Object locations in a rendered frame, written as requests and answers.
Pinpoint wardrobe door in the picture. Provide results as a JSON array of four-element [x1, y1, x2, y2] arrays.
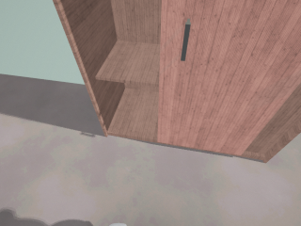
[[246, 82, 301, 154], [157, 0, 301, 155]]

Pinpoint handle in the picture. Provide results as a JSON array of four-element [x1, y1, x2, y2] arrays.
[[181, 18, 191, 61]]

